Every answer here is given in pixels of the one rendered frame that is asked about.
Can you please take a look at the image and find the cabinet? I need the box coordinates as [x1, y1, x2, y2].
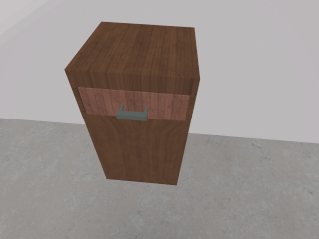
[64, 21, 200, 186]

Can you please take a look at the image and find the drawer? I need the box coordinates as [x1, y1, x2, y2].
[78, 87, 190, 121]

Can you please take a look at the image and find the handle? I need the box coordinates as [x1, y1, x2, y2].
[116, 104, 149, 121]

